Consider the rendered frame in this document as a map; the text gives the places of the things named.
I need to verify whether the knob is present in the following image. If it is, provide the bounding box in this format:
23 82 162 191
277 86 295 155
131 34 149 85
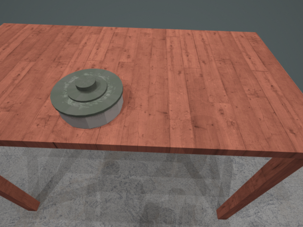
75 75 96 91

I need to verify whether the pot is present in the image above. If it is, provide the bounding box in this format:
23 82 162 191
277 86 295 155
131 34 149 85
59 95 123 129

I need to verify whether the table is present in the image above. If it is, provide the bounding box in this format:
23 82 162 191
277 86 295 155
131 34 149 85
0 23 303 219

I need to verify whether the lid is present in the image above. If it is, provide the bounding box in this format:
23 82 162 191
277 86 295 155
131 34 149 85
50 69 123 118

